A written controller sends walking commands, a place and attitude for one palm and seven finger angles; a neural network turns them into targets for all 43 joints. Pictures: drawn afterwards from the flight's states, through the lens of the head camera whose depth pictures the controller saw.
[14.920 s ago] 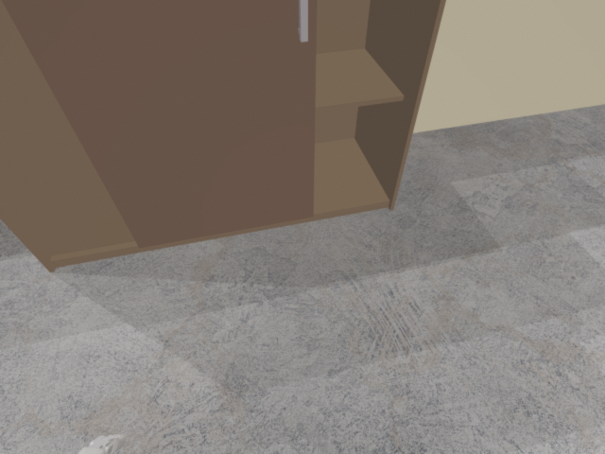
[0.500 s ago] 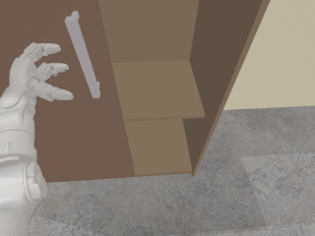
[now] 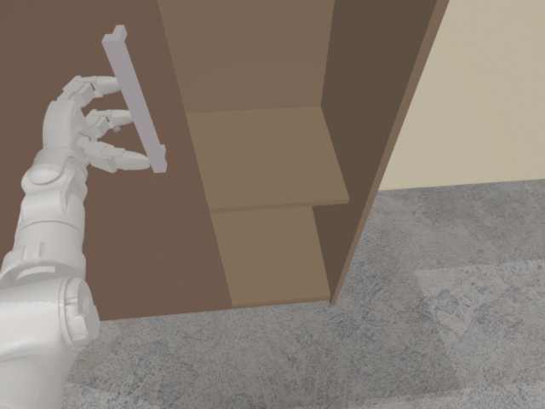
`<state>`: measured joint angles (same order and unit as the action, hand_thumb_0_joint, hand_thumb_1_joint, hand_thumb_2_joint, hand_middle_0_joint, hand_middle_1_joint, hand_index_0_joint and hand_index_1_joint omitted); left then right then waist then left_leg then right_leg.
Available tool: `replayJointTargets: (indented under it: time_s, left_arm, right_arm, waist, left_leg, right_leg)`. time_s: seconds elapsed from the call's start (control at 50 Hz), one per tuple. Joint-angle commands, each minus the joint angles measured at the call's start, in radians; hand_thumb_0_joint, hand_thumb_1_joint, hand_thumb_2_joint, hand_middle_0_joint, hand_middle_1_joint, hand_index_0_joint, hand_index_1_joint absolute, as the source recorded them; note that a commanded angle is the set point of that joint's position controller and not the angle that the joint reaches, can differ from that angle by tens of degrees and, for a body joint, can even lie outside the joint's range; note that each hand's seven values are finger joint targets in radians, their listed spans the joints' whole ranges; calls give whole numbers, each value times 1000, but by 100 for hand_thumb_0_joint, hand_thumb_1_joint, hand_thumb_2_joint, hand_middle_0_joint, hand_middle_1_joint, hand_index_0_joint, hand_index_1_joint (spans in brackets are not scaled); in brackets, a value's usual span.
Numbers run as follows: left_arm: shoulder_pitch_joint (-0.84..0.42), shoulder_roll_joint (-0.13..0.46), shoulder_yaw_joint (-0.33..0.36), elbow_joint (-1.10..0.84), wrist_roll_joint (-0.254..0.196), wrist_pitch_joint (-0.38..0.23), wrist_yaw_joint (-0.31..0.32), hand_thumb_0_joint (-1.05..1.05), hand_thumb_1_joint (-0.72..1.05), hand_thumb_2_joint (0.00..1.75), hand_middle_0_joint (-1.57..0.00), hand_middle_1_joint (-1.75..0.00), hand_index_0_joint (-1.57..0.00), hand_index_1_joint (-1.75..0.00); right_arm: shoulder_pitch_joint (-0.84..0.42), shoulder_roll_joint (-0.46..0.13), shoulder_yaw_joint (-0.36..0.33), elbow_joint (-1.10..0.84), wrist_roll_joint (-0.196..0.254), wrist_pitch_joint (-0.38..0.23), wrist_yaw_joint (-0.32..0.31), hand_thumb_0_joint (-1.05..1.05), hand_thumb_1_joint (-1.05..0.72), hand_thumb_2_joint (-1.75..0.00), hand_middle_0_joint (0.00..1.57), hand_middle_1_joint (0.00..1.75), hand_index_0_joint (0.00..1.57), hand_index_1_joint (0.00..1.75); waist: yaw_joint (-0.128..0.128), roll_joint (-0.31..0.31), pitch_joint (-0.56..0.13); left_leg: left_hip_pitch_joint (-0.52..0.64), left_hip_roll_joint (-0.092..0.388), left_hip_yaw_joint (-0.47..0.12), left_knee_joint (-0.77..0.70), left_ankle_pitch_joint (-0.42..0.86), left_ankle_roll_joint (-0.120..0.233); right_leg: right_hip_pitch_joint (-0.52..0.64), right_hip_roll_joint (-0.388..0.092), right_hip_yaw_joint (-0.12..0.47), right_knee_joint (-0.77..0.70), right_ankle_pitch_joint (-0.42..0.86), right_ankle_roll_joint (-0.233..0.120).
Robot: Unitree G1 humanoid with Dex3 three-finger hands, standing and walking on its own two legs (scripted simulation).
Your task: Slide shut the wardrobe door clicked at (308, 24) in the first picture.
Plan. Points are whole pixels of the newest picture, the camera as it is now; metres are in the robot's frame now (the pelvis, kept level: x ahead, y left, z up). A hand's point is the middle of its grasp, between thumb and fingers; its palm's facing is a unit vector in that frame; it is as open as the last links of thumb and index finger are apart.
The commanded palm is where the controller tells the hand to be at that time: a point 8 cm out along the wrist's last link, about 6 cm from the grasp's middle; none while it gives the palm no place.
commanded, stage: feel for the door with the fingertips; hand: left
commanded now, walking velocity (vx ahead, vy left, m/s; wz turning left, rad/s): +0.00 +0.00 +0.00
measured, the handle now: (142, 107) +0.52 +0.19 +0.18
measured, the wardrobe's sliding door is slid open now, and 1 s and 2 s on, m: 0.37 0.37 0.37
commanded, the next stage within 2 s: slide the fingers in behind the handle in 0.10 s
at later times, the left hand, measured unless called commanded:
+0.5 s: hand (113, 128) +0.47 +0.22 +0.18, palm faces +0.06 -1.00 +0.00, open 13.9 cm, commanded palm +0.44 +0.27 +0.17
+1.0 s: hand (122, 132) +0.46 +0.20 +0.18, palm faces +0.08 -1.00 +0.00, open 14.0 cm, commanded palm +0.44 +0.25 +0.17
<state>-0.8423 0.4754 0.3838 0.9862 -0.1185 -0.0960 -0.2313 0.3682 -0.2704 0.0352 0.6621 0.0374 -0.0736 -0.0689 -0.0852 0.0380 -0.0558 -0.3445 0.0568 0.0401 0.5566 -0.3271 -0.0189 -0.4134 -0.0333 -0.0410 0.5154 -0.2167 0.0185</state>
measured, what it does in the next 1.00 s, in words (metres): stands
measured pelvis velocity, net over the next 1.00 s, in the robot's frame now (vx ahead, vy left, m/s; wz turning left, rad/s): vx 0.00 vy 0.00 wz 0.00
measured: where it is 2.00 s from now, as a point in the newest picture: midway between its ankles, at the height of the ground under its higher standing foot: outside the picture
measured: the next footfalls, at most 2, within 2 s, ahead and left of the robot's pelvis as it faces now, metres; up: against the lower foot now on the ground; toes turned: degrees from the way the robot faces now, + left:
none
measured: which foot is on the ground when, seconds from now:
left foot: down 0.00-1.00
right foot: down 0.00-1.00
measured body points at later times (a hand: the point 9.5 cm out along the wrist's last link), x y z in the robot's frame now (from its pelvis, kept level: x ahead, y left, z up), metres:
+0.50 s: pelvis -0.01 +0.00 +0.00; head +0.04 +0.00 +0.45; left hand +0.46 +0.27 +0.18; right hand +0.02 -0.27 -0.12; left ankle -0.03 +0.13 -0.73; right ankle +0.02 -0.13 -0.73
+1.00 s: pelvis +0.00 +0.00 +0.00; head +0.03 +0.00 +0.45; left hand +0.45 +0.26 +0.18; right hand +0.07 -0.26 -0.11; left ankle -0.03 +0.13 -0.73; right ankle +0.02 -0.13 -0.73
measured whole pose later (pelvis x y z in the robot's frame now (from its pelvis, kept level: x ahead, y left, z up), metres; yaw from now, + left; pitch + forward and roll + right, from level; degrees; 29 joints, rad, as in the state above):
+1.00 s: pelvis +0.00 +0.00 +0.00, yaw +0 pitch +7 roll -1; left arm -0.82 0.42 0.36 0.93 -0.13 -0.09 -0.20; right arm 0.36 -0.27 0.03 0.66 0.03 -0.09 -0.06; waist -0.07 0.03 -0.06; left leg -0.34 0.05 0.04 0.56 -0.33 -0.02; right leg -0.41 -0.03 -0.04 0.51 -0.22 0.02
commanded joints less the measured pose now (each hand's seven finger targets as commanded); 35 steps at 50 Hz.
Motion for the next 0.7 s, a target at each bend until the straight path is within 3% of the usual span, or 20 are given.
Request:
replayJointTargets:
  time_s: [0.0, 0.04, 0.08, 0.1, 0.18, 0.22, 0.26, 0.3, 0.34, 0.36, 0.38, 0.44, 0.46, 0.58, 0.62, 0.64, 0.68]
  left_arm:
    - [-533, 306, 48, -165, -19, -78, -17, 0, -50, 30, -30, -120, -30, -120]
    - [-551, 304, 34, -121, -6, -84, -22, 0, -50, 30, -30, -120, -30, -120]
    - [-585, 330, 46, -139, -3, -103, -27, 0, -50, 30, -30, -120, -30, -120]
    - [-576, 336, 51, -126, -4, -108, -30, 0, -50, 30, -30, -120, -30, -120]
    - [-585, 349, 59, -102, -13, -120, -44, 0, -50, 30, -30, -120, -30, -120]
    - [-586, 347, 48, -60, -8, -116, -49, 0, -50, 30, -30, -120, -30, -120]
    - [-578, 376, 73, -88, -6, -129, -50, 0, -50, 30, -30, -120, -30, -120]
    - [-569, 325, 43, -135, -15, -133, -54, 0, -50, 30, -30, -120, -30, -120]
    - [-558, 310, 38, -150, -20, -130, -48, 0, -50, 30, -30, -120, -30, -120]
    - [-551, 303, 35, -160, -24, -128, -45, 0, -50, 30, -30, -120, -30, -120]
    - [-563, 302, 36, -177, -26, -126, -40, 0, -50, 30, -30, -120, -30, -120]
    - [-539, 315, 47, -144, -20, -107, -27, 0, -50, 30, -30, -120, -30, -120]
    - [-544, 309, 42, -152, -16, -107, -22, 0, -50, 30, -30, -120, -30, -120]
    - [-516, 237, 10, -219, -24, -98, -8, 0, -50, 30, -30, -120, -30, -120]
    - [-525, 206, -10, -222, -29, -87, -4, 0, -50, 30, -30, -120, -30, -120]
    - [-527, 214, 2, -223, -31, -84, 2, 0, -50, 30, -30, -120, -30, -120]
    - [-506, 234, 20, -254, -25, -85, 15, 0, -50, 30, -30, -120, -30, -120]
  right_arm:
    - [59, -161, -55, -80, 5, -36, -14, 0, -90, -90, 20, 30, 20, 30]
    - [67, -161, -53, -73, 5, -37, -15, 0, -90, -90, 20, 30, 20, 30]
    - [80, -164, -57, -67, 1, -39, -14, 0, -90, -90, 20, 30, 20, 30]
    - [84, -165, -58, -65, 1, -38, -14, 0, -90, -90, 20, 30, 20, 30]
    - [90, -170, -57, -63, 1, -36, -11, 0, -90, -90, 20, 30, 20, 30]
    - [93, -172, -55, -59, 3, -34, -11, 0, -90, -90, 20, 30, 20, 30]
    - [98, -176, -59, -68, -1, -32, -10, 0, -90, -90, 20, 30, 20, 30]
    - [92, -166, -61, -78, 0, -36, -6, 0, -90, -90, 20, 30, 20, 30]
    - [90, -165, -61, -77, 2, -35, -4, 0, -90, -90, 20, 30, 20, 30]
    - [93, -168, -62, -79, 0, -34, -5, 0, -90, -90, 20, 30, 20, 30]
    - [87, -166, -63, -78, 1, -37, -4, 0, -90, -90, 20, 30, 20, 30]
    - [85, -170, -60, -76, 4, -38, -6, 0, -90, -90, 20, 30, 20, 30]
    - [84, -169, -57, -78, 0, -38, -5, 0, -90, -90, 20, 30, 20, 30]
    - [75, -158, -61, -86, 0, -50, 2, 0, -90, -90, 20, 30, 20, 30]
    - [70, -155, -60, -82, 1, -52, 1, 0, -90, -90, 20, 30, 20, 30]
    - [70, -155, -61, -79, 1, -55, 2, 0, -90, -90, 20, 30, 20, 30]
    - [67, -154, -60, -84, -1, -55, 3, 0, -90, -90, 20, 30, 20, 30]
  waist:
    - [-15, -22, -308]
    - [-23, -18, -287]
    - [-25, 24, -328]
    - [-27, -17, -335]
    - [-25, 15, -331]
    - [-36, 4, -293]
    - [-20, 22, -330]
    - [-17, 54, -367]
    - [-17, 59, -348]
    - [-17, 34, -354]
    - [-18, 55, -357]
    - [-18, 7, -301]
    - [-12, 37, -297]
    - [-7, 34, -347]
    - [-13, 33, -327]
    - [-13, 9, -315]
    - [1, 27, -340]
  left_leg:
    - [37, -44, -12, -57, 245, 42]
    - [17, -47, -12, -57, 225, 42]
    - [33, -50, -13, -47, 243, 42]
    - [26, -49, -14, -44, 245, 44]
    - [9, -51, -13, -43, 235, 42]
    - [-16, -49, -15, -46, 199, 41]
    - [3, -49, -19, -44, 222, 42]
    - [36, -49, -17, -40, 256, 40]
    - [41, -46, -19, -44, 257, 37]
    - [46, -43, -24, -44, 263, 39]
    - [53, -42, -21, -47, 260, 38]
    - [16, -38, -23, -60, 207, 39]
    - [20, -40, -24, -61, 215, 39]
    - [67, -37, -23, -57, 267, 35]
    - [66, -36, -24, -59, 267, 33]
    - [62, -35, -25, -60, 256, 34]
    - [74, -37, -25, -59, 292, 34]
  right_leg:
    - [205, 39, 9, -25, 276, -30]
    - [189, 37, 10, -25, 258, -30]
    - [194, 36, 15, -21, 273, -31]
    - [203, 37, 14, -19, 280, -28]
    - [195, 37, 17, -17, 273, -29]
    - [169, 37, 15, -23, 235, -28]
    - [181, 39, 13, -13, 244, -33]
    - [184, 41, 11, -9, 270, -33]
    - [169, 45, 6, -14, 258, -36]
    - [170, 47, 1, -11, 255, -37]
    - [168, 47, 5, -15, 254, -35]
    - [152, 46, 2, -26, 204, -33]
    - [152, 45, 1, -23, 205, -37]
    - [170, 49, -3, -18, 246, -39]
    - [160, 49, -5, -19, 245, -39]
    - [158, 49, -6, -23, 237, -37]
    - [180, 49, -6, -14, 263, -40]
